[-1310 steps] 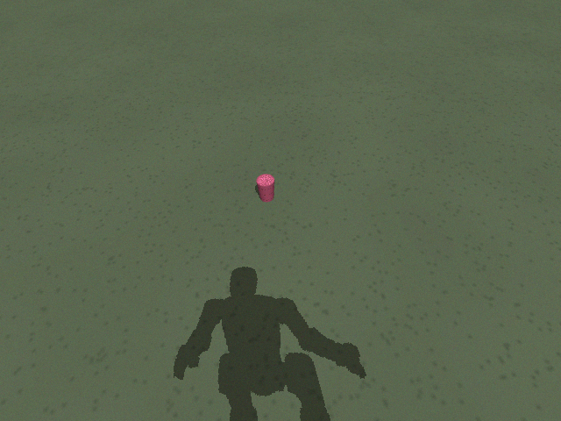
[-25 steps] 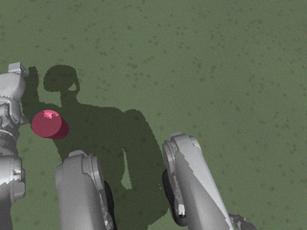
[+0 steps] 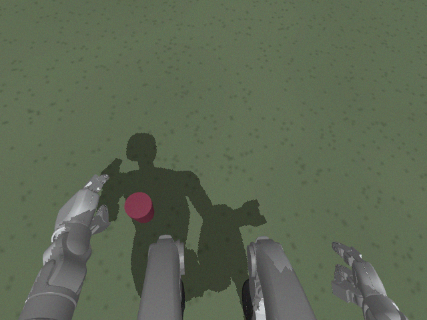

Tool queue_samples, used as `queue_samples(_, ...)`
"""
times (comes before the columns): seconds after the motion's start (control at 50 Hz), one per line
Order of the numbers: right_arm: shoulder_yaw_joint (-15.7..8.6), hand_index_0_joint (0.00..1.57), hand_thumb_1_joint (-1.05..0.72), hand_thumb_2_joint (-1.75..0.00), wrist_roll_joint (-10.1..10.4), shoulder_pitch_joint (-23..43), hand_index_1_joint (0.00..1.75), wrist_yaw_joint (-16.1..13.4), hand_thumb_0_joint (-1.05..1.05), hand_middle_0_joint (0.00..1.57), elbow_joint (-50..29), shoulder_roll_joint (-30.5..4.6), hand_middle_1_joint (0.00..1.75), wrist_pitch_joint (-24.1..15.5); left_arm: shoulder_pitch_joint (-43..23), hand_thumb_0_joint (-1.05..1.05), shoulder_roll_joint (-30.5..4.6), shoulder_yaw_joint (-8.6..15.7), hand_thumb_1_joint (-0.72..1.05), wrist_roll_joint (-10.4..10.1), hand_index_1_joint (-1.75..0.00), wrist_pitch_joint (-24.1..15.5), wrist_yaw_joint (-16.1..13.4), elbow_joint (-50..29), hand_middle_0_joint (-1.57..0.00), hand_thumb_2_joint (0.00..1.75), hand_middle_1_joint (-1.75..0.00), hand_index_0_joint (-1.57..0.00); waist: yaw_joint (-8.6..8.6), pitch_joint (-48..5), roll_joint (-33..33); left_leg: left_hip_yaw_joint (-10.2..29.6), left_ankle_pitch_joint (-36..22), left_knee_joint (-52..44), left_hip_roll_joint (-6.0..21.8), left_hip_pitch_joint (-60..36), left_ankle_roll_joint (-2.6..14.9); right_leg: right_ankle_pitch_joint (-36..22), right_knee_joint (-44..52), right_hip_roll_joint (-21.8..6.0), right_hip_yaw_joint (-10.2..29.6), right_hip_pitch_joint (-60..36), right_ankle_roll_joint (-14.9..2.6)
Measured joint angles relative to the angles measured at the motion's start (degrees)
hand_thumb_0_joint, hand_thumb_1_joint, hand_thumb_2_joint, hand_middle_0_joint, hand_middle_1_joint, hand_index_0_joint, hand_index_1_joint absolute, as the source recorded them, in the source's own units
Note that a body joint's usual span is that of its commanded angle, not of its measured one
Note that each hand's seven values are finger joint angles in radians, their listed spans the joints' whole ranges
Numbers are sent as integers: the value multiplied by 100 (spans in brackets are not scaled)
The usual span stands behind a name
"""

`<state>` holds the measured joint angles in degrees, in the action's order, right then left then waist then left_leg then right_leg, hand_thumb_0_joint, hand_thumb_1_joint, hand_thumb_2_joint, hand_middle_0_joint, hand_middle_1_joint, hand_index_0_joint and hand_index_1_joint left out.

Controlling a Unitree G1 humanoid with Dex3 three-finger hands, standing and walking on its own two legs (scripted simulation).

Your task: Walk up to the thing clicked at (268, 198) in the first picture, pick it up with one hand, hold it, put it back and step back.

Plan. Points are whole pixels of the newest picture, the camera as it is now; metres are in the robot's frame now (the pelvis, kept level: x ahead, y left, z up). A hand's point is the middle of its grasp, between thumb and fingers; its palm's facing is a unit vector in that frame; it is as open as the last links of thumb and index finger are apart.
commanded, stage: home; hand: left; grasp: from above
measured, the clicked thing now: (141, 209) +0.43 +0.25 -0.48
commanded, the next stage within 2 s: none
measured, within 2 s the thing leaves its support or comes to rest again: neither
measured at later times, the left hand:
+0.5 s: hand (75, 258) +0.23 +0.20 +0.10, palm faces +0.11 -0.96 -0.25, open 7.4 cm
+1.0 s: hand (67, 275) +0.21 +0.19 +0.13, palm faces +0.13 -0.97 -0.19, open 7.5 cm
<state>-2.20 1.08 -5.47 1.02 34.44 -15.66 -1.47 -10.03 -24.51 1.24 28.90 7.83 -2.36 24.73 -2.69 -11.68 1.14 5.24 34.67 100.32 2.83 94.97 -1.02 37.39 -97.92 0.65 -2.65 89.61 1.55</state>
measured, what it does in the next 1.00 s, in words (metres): rises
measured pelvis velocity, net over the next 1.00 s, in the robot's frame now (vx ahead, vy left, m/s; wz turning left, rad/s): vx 0.07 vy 0.00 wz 0.08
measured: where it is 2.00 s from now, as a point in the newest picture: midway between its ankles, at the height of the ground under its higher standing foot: outside the picture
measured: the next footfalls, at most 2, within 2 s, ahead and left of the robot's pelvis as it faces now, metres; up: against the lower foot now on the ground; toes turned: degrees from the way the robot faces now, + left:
none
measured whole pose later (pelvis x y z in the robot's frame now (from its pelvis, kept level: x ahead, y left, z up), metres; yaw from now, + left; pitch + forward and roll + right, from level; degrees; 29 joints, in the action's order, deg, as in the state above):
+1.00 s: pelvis +0.07 +0.00 +0.18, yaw +5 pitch +10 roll -3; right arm 1.9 0.4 -15.8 -10.3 29.6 -12.9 -14.0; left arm 28.8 -12.3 2.0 -2.9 26.4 -0.6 -7.2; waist -1.9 -9.2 2.3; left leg 3.5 26.3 57.5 2.4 40.9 -1.3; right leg 28.2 -54.3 -0.4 -3.1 35.6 0.9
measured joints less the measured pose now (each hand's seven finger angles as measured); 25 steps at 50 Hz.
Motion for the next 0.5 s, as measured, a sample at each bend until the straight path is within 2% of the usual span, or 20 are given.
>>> queue_samples(0.12,172,20,-91,-89,57,151,30,-233,1,20,-143,156,29,-261,958,1,334,-124,86,-978,-31,486,-29,-809,-21,89,-30,-21,54,9,19,-46,-128,-828,-14,-1059,0,-138,833,-36,-5,-1054,-15)
queue_samples(0.26,389,21,-90,-89,69,-113,30,-472,1,20,-258,387,30,-481,1843,1,667,-103,89,-2023,-30,970,-133,-1538,-21,90,-30,-21,-6,55,69,-92,-281,-1820,-15,-2331,-6,-319,1853,-55,-13,-2323,-28)
queue_samples(0.4,513,21,-90,-89,81,-734,30,-772,1,20,-321,454,30,-567,2732,1,948,2,90,-2740,-30,1474,-194,-2245,-21,90,-29,-21,-81,108,144,-142,-504,-2927,-9,-3665,-1,-588,3015,-61,-16,-3664,-34)
queue_samples(0.5,524,21,-90,-89,101,-1179,30,-984,1,20,-411,392,30,-653,3401,1,1139,83,90,-3123,-30,1822,-197,-2826,-21,90,-29,-21,-98,104,199,-177,-671,-3644,-9,-4496,11,-790,3781,-64,-13,-4507,-30)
